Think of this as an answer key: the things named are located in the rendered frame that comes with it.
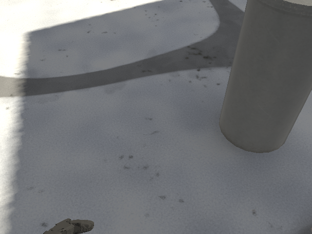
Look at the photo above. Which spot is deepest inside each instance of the robot left hand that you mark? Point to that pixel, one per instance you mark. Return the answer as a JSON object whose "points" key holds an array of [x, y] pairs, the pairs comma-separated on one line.
{"points": [[75, 226]]}

